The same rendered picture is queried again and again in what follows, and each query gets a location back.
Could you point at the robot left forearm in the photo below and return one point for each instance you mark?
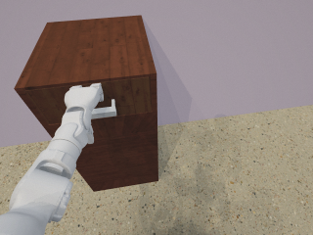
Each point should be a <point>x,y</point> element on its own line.
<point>61,155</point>

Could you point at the drawer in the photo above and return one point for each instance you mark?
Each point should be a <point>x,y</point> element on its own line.
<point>131,96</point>

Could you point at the robot left upper arm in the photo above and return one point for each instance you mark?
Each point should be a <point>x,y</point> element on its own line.
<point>42,199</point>

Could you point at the handle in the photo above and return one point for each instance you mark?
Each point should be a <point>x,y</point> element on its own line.
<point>105,112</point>

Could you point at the cabinet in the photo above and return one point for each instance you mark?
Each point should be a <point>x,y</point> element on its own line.
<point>125,148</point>

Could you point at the left robot hand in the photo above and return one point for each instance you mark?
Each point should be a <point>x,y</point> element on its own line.
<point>88,96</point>

